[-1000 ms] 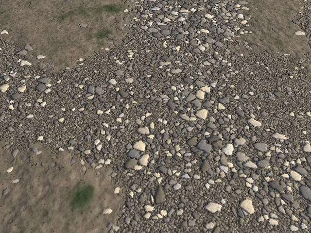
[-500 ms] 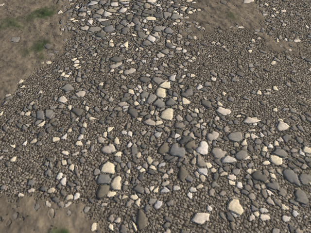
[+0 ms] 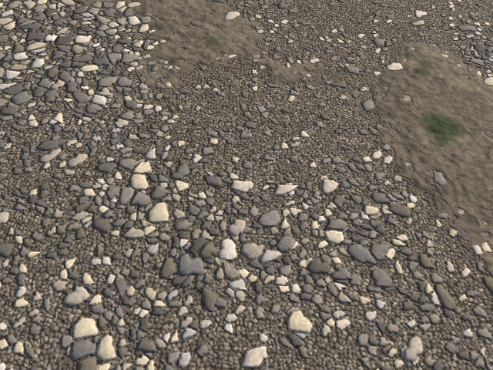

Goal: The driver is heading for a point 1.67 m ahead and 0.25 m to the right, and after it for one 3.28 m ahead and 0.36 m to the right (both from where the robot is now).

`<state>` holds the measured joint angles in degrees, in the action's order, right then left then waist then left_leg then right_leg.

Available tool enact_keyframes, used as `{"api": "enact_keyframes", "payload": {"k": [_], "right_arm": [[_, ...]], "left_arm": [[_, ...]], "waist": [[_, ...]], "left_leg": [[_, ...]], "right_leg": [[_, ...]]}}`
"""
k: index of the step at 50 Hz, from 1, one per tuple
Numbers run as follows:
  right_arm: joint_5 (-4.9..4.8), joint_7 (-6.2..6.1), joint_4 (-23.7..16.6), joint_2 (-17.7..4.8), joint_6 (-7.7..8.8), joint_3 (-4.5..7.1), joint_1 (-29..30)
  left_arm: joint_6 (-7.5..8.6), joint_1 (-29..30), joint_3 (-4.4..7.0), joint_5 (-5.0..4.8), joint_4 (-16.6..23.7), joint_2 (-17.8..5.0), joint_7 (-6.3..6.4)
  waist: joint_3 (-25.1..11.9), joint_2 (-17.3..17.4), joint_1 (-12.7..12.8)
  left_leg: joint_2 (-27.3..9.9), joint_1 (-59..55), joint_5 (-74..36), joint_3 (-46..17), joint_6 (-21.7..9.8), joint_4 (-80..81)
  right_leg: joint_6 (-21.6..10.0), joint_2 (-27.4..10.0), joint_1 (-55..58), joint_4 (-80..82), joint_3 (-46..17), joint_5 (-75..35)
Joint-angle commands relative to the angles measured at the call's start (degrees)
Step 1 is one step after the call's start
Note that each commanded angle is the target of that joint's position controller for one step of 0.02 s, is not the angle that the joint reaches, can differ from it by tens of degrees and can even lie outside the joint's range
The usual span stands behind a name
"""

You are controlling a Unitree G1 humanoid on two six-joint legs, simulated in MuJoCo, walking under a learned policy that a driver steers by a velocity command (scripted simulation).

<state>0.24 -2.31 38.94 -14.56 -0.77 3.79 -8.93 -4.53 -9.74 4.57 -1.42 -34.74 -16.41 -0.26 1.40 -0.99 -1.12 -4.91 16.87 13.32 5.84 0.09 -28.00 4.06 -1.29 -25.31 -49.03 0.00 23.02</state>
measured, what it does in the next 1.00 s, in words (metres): steps on the spot, turning right: right foot, then left foot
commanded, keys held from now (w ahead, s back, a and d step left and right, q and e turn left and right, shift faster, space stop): e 0.38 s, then no key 0.62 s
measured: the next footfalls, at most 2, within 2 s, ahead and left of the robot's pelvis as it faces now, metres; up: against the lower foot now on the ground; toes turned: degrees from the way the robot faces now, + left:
right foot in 0.08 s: +0.02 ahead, -0.13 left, +0.00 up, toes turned -5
left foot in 0.54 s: +0.08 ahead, +0.08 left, +0.00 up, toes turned -21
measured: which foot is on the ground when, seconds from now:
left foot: down 0.00-0.08, up 0.10-0.52, down 0.54-1.00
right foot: up 0.00-0.06, down 0.08-0.56, up 0.58-0.82, down 0.84-1.00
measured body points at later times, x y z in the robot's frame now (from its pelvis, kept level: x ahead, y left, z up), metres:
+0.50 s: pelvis -0.01 -0.02 +0.00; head +0.03 -0.04 +0.45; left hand +0.23 +0.20 -0.09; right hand +0.09 -0.34 -0.10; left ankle +0.04 +0.11 -0.72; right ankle -0.02 -0.13 -0.74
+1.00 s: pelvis -0.02 -0.02 -0.01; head -0.01 -0.03 +0.44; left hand +0.18 +0.18 -0.12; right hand +0.03 -0.31 -0.12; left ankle +0.04 +0.10 -0.74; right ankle -0.08 -0.14 -0.74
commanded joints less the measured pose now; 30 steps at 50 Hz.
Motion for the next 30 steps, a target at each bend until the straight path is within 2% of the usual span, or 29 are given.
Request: {"api": "enact_keyframes", "payload": {"k": [1, 2, 3, 4, 5, 6, 7, 8, 9, 10, 13, 17, 20, 23, 25, 26, 27, 28, 29, 30], "right_arm": [[-0.98, 0.19, -2.7, -12.2, 0.66, 3.68, 0.2], [-1.57, 0.21, -2.5, -12.2, 0.61, 3.72, 1.1], [-1.99, 0.21, -2.0, -11.2, 0.60, 3.52, 0.7], [-1.47, 0.40, -0.9, -9.1, 0.68, 3.09, -1.9], [1.65, 0.85, -3.3, -4.9, 0.80, 1.64, -1.5], [1.37, 0.38, -5.7, -6.7, 1.23, 2.00, 4.2], [0.14, 0.14, -5.7, -9.3, 1.21, 2.76, 6.5], [-0.33, -0.08, -5.1, -9.6, 1.05, 3.02, 6.1], [0.17, -0.54, -3.9, -9.4, 0.85, 3.17, 5.1], [0.58, -0.75, -3.7, -9.6, 0.64, 3.34, 4.0], [0.07, -0.12, -2.9, -7.8, 0.78, 2.90, 2.3], [-0.08, 0.31, -3.4, -6.3, 0.91, 2.12, 4.9], [-0.42, 0.96, -3.4, -6.7, 1.23, 2.06, 5.0], [-0.75, 1.67, -3.3, -6.9, 1.68, 1.96, 4.3], [-0.77, 2.28, -3.1, -6.3, 2.15, 1.75, 2.8], [-0.53, 2.57, -2.6, -5.8, 2.46, 1.63, 1.2], [0.29, 2.58, -2.6, -7.0, 2.65, 1.81, 0.6], [1.57, 2.26, -3.6, -10.9, 2.57, 2.37, 0.2], [2.63, 2.34, -2.5, -11.1, 2.45, 2.10, 1.9], [2.20, 2.33, -3.7, -7.7, 2.79, 1.28, 3.2]], "left_arm": [[0.78, 1.6, 1.46, -0.09, 5.3, -4.6, -0.72], [0.79, -0.2, 1.62, -0.08, 4.6, -4.2, -0.96], [0.82, -2.7, 2.00, 0.07, 3.4, -4.3, -0.93], [0.96, -4.6, 2.82, 0.26, 3.0, -6.5, -0.49], [1.38, -6.3, 4.44, 0.63, 4.1, -13.9, 0.50], [2.68, -6.5, 4.29, 2.77, 4.9, -15.2, -0.08], [3.84, -5.5, 3.60, 3.24, 4.6, -12.9, -0.39], [4.44, -2.5, 3.04, 2.41, 4.1, -11.2, -0.12], [4.37, -0.1, 2.56, 1.22, 4.3, -9.5, 0.31], [4.06, 1.7, 2.11, 0.43, 4.5, -8.7, 0.70], [3.57, 1.4, 1.83, 0.89, 4.2, -8.4, 1.56], [3.14, 0.2, 2.40, 0.72, 3.7, -9.8, 2.22], [2.77, 0.8, 2.46, 0.99, 3.9, -10.2, 2.06], [2.54, 1.0, 1.94, 1.07, 3.6, -9.5, 1.56], [2.37, 2.1, 1.40, 0.76, 3.4, -8.7, 1.52], [2.26, 2.8, 1.02, 0.44, 3.4, -7.9, 1.67], [2.42, 1.2, 0.59, 0.71, 3.1, -6.5, 1.85], [2.84, -1.9, -0.18, 2.03, 3.1, -4.0, 1.80], [3.33, -2.0, 0.12, 1.58, 3.8, -4.6, 1.76], [3.53, -0.5, 1.18, 1.91, 3.0, -8.6, 2.03]], "waist": [[-6.7, 13.3, -0.5], [-6.8, 12.8, 0.9], [-7.2, 11.5, 2.0], [-7.4, 5.7, 2.0], [-7.7, -13.6, 0.5], [-9.7, -16.3, 4.2], [-8.8, -10.1, 5.0], [-6.6, -8.3, 3.0], [-6.3, -5.8, 1.9], [-6.2, -6.2, 0.9], [-8.2, -6.1, 0.3], [-7.4, -6.9, 1.8], [-6.9, -8.0, 2.1], [-7.6, -8.5, 2.8], [-7.8, -8.2, 1.6], [-7.6, -7.7, 0.1], [-7.9, -5.6, 0.4], [-9.4, 5.1, 2.8], [-7.1, 16.2, 4.9], [-6.4, 13.4, 2.5]], "left_leg": [[-13.5, -9.6, -19.6, -9.4, -11.2, 5.4], [-13.1, -8.8, -19.2, -8.0, -9.8, 3.2], [-11.8, -6.7, -17.4, -6.0, -7.4, -0.1], [-9.1, 0.1, -10.5, -2.0, -3.1, -7.3], [-1.7, 18.1, 16.6, 3.9, 3.2, -26.4], [3.7, 24.6, 26.6, -5.0, 4.5, -37.2], [2.8, 25.2, 23.2, -8.6, 4.0, -41.9], [2.3, 25.8, 18.0, -9.5, 3.3, -41.5], [1.8, 25.6, 14.0, -10.0, 3.3, -40.0], [2.0, 24.1, 11.1, -10.0, 3.5, -39.3], [4.0, 20.3, 6.4, -9.4, 4.2, -36.7], [5.3, 17.3, 5.1, -10.1, 4.5, -24.3], [6.0, 12.7, 6.9, -10.3, 4.1, -18.2], [6.1, 7.7, 8.1, -9.6, 3.3, -13.2], [6.2, 3.0, 4.8, -8.9, 2.2, -5.4], [6.1, -1.7, -1.9, -8.2, 1.2, 2.7], [2.9, -7.1, -8.8, -10.7, -0.2, 6.0], [-7.1, -12.4, -21.3, -20.0, -4.0, 6.8], [-14.0, -8.1, -25.7, -29.1, -13.2, 8.3], [-15.8, -6.3, -23.1, -30.7, -16.7, 10.1]], "right_leg": [[-2.5, 1.0, 1.9, 9.6, 3.6, -1.8], [-4.0, 1.7, 5.4, 16.1, 4.7, -6.2], [-5.7, 3.3, 10.7, 22.7, 5.5, -11.1], [-7.9, 1.4, 18.5, 26.8, 0.3, -19.6], [-14.1, -14.6, 28.8, 26.3, -21.1, -43.9], [-25.0, -22.2, 24.0, 27.8, -30.2, -47.5], [-24.4, -19.1, 22.9, 29.0, -26.0, -41.6], [-20.9, -15.5, 21.4, 28.6, -21.7, -37.9], [-18.1, -12.7, 20.8, 28.2, -19.4, -35.4], [-17.2, -11.5, 19.4, 28.2, -18.2, -36.5], [-17.2, -9.4, 18.6, 28.2, -17.2, -36.6], [-16.9, -8.5, 18.1, 27.8, -20.1, -27.9], [-17.1, -8.4, 15.4, 27.4, -22.9, -23.5], [-17.1, -8.5, 14.8, 25.5, -25.2, -26.9], [-16.0, -7.5, 14.6, 23.7, -25.9, -29.0], [-14.3, -6.0, 13.2, 22.6, -25.3, -27.3], [-11.5, -4.0, 10.4, 21.2, -24.2, -21.2], [-7.8, 1.6, 5.6, 12.6, -18.2, -8.4], [-4.8, 6.6, 1.2, 9.7, -10.8, 6.1], [-2.3, 4.5, 1.4, 1.6, -10.1, 11.3]]}}
Velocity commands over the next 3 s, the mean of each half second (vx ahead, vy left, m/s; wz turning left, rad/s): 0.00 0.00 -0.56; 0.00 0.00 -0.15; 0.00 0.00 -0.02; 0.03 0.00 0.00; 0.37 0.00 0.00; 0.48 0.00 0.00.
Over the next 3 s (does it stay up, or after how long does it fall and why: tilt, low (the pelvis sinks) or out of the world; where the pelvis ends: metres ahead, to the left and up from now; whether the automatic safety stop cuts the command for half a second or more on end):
stays up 0.42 -0.19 0.00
